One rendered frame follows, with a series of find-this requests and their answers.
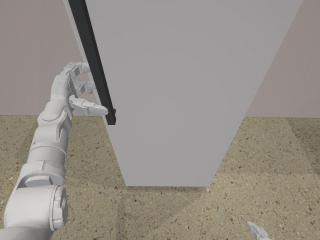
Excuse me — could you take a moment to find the fridge door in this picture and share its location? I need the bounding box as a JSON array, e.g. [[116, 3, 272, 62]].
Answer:
[[63, 0, 303, 187]]

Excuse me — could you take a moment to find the robot left hand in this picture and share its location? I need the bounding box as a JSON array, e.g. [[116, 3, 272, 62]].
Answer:
[[50, 62, 109, 116]]

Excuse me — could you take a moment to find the handle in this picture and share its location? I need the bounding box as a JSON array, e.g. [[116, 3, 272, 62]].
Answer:
[[68, 0, 116, 125]]

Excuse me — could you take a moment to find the robot right hand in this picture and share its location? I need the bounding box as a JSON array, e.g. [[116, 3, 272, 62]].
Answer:
[[246, 221, 272, 240]]

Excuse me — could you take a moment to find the left robot forearm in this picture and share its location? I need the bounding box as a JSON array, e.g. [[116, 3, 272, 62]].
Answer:
[[3, 100, 73, 228]]

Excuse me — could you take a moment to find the left robot upper arm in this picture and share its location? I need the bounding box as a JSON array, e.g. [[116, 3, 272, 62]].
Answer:
[[0, 184, 69, 240]]

